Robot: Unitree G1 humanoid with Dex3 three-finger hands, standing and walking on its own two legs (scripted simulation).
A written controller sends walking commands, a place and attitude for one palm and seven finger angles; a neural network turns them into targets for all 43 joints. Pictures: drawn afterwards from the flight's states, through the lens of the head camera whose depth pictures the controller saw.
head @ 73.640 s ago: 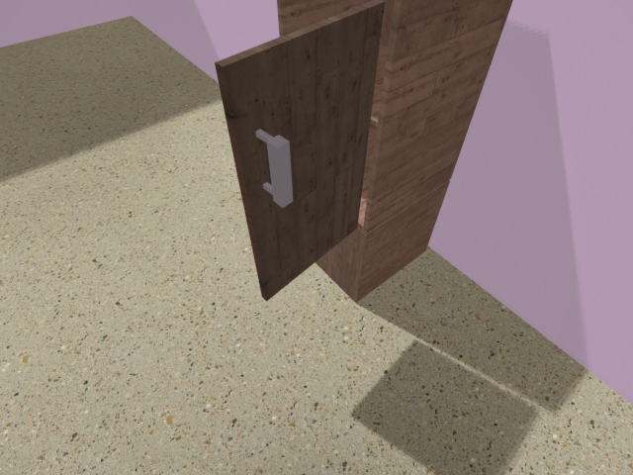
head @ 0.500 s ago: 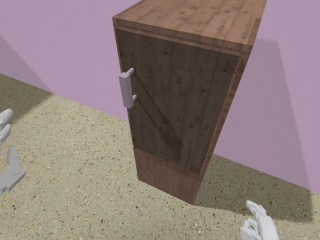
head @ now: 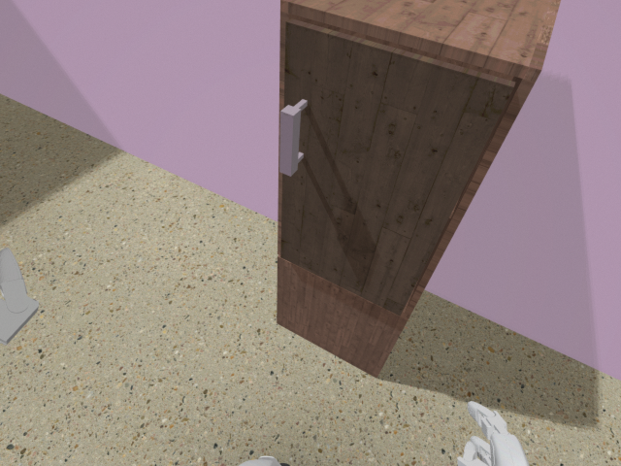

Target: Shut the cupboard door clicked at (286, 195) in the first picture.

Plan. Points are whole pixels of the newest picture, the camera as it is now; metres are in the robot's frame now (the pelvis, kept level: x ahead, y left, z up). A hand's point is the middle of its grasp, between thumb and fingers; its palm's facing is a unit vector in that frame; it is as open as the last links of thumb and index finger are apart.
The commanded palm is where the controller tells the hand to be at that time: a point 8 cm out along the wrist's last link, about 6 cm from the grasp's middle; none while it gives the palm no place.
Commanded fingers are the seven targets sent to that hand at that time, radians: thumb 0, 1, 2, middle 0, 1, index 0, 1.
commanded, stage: step back with the hand held close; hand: left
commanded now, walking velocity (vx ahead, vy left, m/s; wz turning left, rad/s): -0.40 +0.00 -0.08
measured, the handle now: (295, 137) +0.64 +0.07 +0.08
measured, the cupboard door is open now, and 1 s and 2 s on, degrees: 0 0 0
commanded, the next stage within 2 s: stop stepping back and stand still in 0.34 s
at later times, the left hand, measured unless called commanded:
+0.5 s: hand out of the picture +0.11 +0.30 +0.18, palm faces +0.39 -0.83 -0.39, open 7.4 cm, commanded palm +0.08 +0.33 +0.19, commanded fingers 0.00 0.90 0.90 -0.20 -0.30 -0.20 -0.30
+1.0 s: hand out of the picture +0.03 +0.41 +0.18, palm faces +0.42 -0.85 -0.31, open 7.4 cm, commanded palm -0.05 +0.44 +0.19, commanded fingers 0.00 0.90 0.90 -0.20 -0.30 -0.20 -0.30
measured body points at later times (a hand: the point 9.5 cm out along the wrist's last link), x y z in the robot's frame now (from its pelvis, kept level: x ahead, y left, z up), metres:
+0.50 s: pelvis -0.08 +0.04 -0.01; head -0.10 +0.08 +0.44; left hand +0.09 +0.34 +0.20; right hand +0.05 -0.22 -0.07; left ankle +0.06 +0.07 -0.72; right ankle -0.09 -0.14 -0.72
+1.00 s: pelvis -0.21 +0.15 +0.00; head -0.22 +0.19 +0.45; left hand +0.00 +0.46 +0.19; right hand -0.09 -0.09 -0.08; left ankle -0.14 +0.25 -0.72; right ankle -0.22 +0.03 -0.70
